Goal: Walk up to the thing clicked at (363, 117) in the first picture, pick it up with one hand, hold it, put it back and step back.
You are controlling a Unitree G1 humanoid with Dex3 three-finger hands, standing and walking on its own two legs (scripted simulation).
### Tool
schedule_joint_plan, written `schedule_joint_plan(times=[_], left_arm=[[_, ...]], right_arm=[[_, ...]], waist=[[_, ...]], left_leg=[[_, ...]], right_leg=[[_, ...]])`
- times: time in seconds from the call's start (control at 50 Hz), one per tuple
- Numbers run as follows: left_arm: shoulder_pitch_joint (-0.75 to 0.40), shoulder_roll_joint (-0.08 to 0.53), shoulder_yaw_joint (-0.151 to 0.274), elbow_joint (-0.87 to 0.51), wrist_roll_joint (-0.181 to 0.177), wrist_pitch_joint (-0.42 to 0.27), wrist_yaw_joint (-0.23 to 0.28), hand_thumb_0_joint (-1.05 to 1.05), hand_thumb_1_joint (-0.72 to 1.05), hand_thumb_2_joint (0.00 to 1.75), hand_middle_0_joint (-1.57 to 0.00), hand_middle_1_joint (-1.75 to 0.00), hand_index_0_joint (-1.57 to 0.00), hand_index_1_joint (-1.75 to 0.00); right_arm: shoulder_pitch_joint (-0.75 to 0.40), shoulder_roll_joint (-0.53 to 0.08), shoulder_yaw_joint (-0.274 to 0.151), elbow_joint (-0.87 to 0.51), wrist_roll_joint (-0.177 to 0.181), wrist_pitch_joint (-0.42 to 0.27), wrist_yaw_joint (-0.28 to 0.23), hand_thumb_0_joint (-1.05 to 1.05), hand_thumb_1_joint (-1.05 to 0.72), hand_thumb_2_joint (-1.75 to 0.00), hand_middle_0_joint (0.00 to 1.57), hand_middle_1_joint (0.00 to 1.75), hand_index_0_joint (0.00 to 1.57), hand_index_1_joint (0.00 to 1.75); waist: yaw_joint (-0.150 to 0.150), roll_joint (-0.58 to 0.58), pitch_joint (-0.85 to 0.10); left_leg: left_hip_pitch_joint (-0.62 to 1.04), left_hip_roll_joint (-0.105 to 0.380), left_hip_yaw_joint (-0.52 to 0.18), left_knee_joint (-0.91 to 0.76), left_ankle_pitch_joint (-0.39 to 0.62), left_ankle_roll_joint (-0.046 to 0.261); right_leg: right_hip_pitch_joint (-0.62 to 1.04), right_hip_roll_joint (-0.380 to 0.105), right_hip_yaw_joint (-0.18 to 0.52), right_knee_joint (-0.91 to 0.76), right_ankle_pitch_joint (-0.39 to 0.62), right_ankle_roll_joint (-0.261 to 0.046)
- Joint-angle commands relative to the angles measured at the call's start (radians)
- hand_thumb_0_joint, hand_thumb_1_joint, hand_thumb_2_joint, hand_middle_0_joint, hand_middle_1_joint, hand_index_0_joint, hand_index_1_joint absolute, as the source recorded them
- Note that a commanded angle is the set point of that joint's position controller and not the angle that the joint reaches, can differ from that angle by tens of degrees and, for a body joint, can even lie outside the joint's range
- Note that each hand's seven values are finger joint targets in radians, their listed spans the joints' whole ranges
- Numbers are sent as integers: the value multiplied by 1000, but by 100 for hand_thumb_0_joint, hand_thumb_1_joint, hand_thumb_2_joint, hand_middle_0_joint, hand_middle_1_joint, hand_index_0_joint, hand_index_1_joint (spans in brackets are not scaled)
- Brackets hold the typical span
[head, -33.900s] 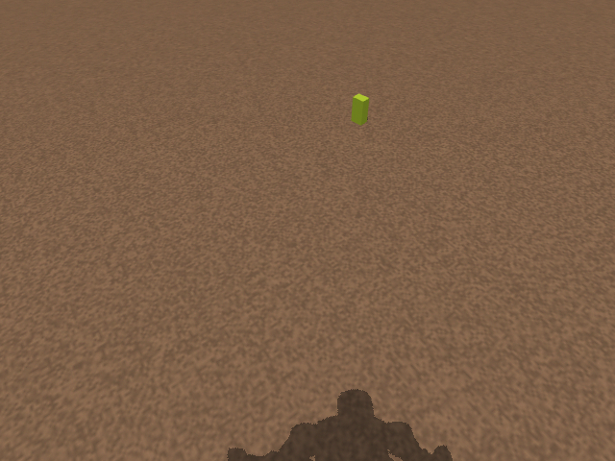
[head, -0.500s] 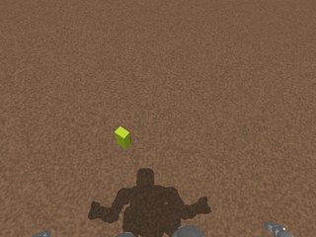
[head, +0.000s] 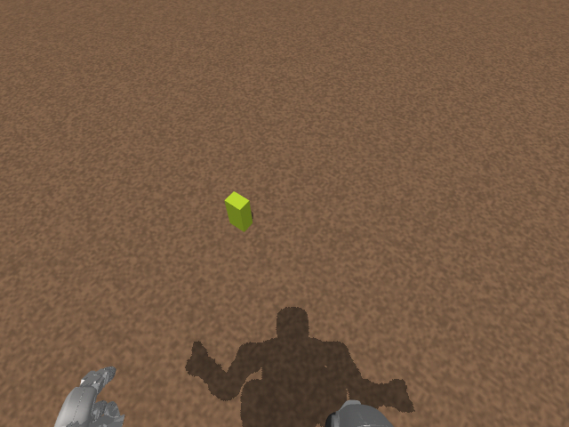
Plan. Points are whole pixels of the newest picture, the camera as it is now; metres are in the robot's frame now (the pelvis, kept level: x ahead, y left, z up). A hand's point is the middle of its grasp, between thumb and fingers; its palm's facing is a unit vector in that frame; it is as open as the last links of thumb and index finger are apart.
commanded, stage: step back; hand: left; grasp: from the side
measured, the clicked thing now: (239, 212) +0.92 +0.19 -0.67
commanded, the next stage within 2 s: stand in 1.54 s
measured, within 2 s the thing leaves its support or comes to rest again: neither
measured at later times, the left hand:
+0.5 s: hand out of the picture -0.10 +0.23 -0.14, palm faces -0.08 -0.91 -0.40, open 7.4 cm
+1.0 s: hand out of the picture -0.11 +0.23 -0.13, palm faces -0.02 -0.92 -0.38, open 7.4 cm
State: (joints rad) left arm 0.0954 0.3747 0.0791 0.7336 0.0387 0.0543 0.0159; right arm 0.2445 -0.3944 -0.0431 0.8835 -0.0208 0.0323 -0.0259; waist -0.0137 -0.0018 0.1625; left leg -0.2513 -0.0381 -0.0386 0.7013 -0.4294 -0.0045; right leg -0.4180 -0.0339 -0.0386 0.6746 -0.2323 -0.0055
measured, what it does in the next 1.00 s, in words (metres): walks backwards: right foot, then left foot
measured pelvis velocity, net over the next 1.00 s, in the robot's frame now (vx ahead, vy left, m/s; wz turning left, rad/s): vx -0.19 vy -0.04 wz -0.02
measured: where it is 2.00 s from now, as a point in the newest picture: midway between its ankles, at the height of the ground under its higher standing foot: outside the picture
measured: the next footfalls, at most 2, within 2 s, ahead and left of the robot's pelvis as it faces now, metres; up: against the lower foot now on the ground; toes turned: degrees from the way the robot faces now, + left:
right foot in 0.40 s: -0.15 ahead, -0.16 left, +0.00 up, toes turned -3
left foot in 0.72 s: -0.15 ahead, +0.09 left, +0.00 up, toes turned -2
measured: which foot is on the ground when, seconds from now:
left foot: down 0.00-0.42, up 0.44-0.70, down 0.72-1.00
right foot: down 0.00-0.04, up 0.06-0.38, down 0.40-0.76, up 0.78-1.00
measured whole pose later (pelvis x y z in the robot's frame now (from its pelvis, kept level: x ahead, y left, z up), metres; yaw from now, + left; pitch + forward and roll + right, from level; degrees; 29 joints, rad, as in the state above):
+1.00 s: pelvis -0.19 -0.04 +0.01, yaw -1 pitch -2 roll +1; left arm 0.22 0.40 0.07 0.96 0.02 -0.01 -0.03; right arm 0.26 -0.37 -0.06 0.96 -0.04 -0.02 0.02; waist -0.01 -0.02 0.06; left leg -0.20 0.00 -0.02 0.55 -0.32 0.00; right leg -0.32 -0.03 -0.01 0.68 -0.41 -0.02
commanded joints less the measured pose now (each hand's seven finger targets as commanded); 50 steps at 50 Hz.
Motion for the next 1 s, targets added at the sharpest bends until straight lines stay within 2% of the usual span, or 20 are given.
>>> schedule_joint_plan(times=[0.0,0.02,0.04,0.06,0.12,0.26,0.36,0.38,0.4,0.42,0.44,0.5,0.62,0.7,0.72,0.74,0.76,0.84,0.9,0.98], left_arm=[[64,176,37,-69,-17,14,0,0,90,90,-20,-30,-20,-30],[29,172,38,-78,-22,12,3,0,90,90,-20,-30,-20,-30],[-51,215,59,-83,-9,12,17,0,90,90,-20,-30,-20,-30],[-42,241,64,-63,-7,15,16,0,90,90,-20,-30,-20,-30],[68,208,62,-7,-29,21,2,0,90,90,-20,-30,-20,-30],[67,178,36,2,-12,-15,-3,0,90,90,-20,-30,-20,-30],[230,180,43,130,-6,-46,-9,0,90,90,-20,-30,-20,-30],[235,223,56,141,8,-52,-8,0,90,90,-20,-30,-20,-30],[218,316,81,119,19,-54,-8,0,90,90,-20,-30,-20,-30],[105,398,91,75,19,-49,-6,0,90,90,-20,-30,-20,-30],[16,393,88,56,14,-50,-4,0,90,90,-20,-30,-20,-30],[-29,247,58,60,8,-66,1,0,90,90,-20,-30,-20,-30],[134,278,77,99,16,-79,-12,0,90,90,-20,-30,-20,-30],[86,245,41,86,1,-63,-21,0,90,90,-20,-30,-20,-30],[89,203,24,87,-4,-62,-20,0,90,90,-20,-30,-20,-30],[65,141,5,71,-22,-65,-23,0,90,90,-20,-30,-20,-30],[-27,238,39,78,-15,-64,-14,0,90,90,-20,-30,-20,-30],[78,222,35,123,-17,-83,-32,0,90,90,-20,-30,-20,-30],[56,199,34,136,-14,-89,-37,0,90,90,-20,-30,-20,-30],[146,183,33,191,-12,-105,-20,0,90,90,-20,-30,-20,-30]], right_arm=[[41,-244,-84,-60,-28,-39,-11,0,-90,-90,20,30,20,30],[-25,-340,-98,-86,-35,-35,-3,0,-90,-90,20,30,20,30],[-34,-394,-111,-104,-30,-37,-6,0,-90,-90,20,30,20,30],[-90,-350,-104,-107,-31,-45,-15,0,-90,-90,20,30,20,30],[-155,-235,-67,-124,-28,-47,-23,0,-90,-90,20,30,20,30],[-38,-235,-79,-108,-15,-34,-13,0,-90,-90,20,30,20,30],[-114,-263,-80,-116,-16,-1,5,0,-90,-90,20,30,20,30],[-111,-215,-67,-120,-13,1,8,0,-90,-90,20,30,20,30],[-111,-145,-46,-147,-7,-2,6,0,-90,-90,20,30,20,30],[-182,-182,-63,-152,-8,-2,-11,0,-90,-90,20,30,20,30],[-162,-229,-83,-123,-6,-4,-11,0,-90,-90,20,30,20,30],[-74,-187,-61,-51,10,-15,4,0,-90,-90,20,30,20,30],[-114,-173,-47,-47,-11,-54,17,0,-90,-90,20,30,20,30],[-2,-168,-68,22,-14,-78,21,0,-90,-90,20,30,20,30],[43,-190,-82,37,-21,-85,17,0,-90,-90,20,30,20,30],[45,-272,-96,32,-22,-87,15,0,-90,-90,20,30,20,30],[57,-349,-109,28,-21,-82,20,0,-90,-90,20,30,20,30],[-45,-232,-80,1,-25,-90,23,0,-90,-90,20,30,20,30],[-3,-237,-85,15,-24,-88,29,0,-90,-90,20,30,20,30],[-89,-200,-65,-14,-6,-59,32,0,-90,-90,20,30,20,30]], waist=[[37,65,-242],[39,223,-208],[-33,279,-176],[-1,205,-134],[74,98,-130],[-16,174,-233],[51,187,-275],[52,72,-249],[56,-209,-181],[90,-229,-119],[58,-230,-35],[0,-109,-36],[104,-215,-102],[33,-125,-135],[8,-32,-173],[-5,186,-171],[-44,135,-92],[25,128,-32],[-10,163,-77],[58,142,-126]], left_leg=[[140,200,-247,-350,368,87],[101,384,-441,-361,507,199],[-102,496,-571,-400,478,325],[-160,480,-512,-390,475,322],[-51,275,-178,-286,616,208],[216,286,-155,-222,526,248],[12,237,-96,-126,259,170],[-129,178,-61,-20,150,118],[-374,17,-10,136,-100,40],[-262,5,-107,267,-168,-2],[-175,44,-131,357,-123,-3],[-235,-43,-100,374,33,4],[-261,22,-12,30,-98,-21],[105,-11,47,-341,110,19],[247,71,-112,-364,109,48],[280,281,-469,-450,-84,149],[76,388,-595,-501,-321,266],[53,257,-312,-449,-109,195],[41,235,-255,-410,20,184],[-130,170,-116,-239,42,127]], right_leg=[[34,-30,124,129,17,-52],[-114,105,57,296,-349,-13],[-26,77,192,484,-441,-1],[5,72,250,587,-393,-5],[-81,145,255,673,-256,-7],[-46,68,138,238,-292,46],[281,67,27,-285,-94,-18],[327,8,170,-286,-114,-45],[306,-182,499,-356,-265,-109],[-1,-364,631,-429,-399,-255],[-173,-383,653,-463,-486,-267],[37,-154,261,-315,-108,-145],[298,-211,330,-313,-291,-186],[137,-157,210,-162,-132,-125],[17,-116,158,-26,-81,-85],[-175,31,29,134,-224,-16],[-149,1,73,240,-355,-22],[-100,-24,76,181,-237,-27],[3,3,29,68,-221,-9],[300,63,-35,-200,-40,-14]])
